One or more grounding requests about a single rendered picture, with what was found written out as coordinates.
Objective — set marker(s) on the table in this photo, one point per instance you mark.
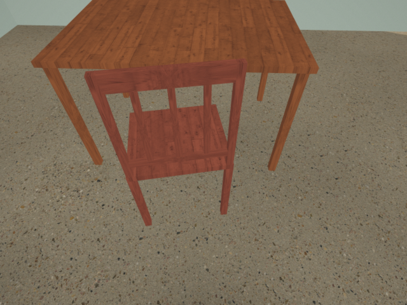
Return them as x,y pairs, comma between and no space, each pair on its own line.
116,34

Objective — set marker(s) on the chair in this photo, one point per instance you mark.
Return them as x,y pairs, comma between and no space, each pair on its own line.
175,141

